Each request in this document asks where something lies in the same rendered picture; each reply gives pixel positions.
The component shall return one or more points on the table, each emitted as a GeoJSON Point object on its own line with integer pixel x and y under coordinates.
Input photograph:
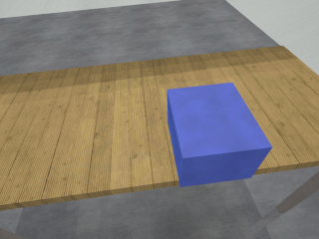
{"type": "Point", "coordinates": [96, 131]}

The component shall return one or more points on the carton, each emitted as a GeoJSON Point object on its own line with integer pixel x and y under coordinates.
{"type": "Point", "coordinates": [214, 135]}

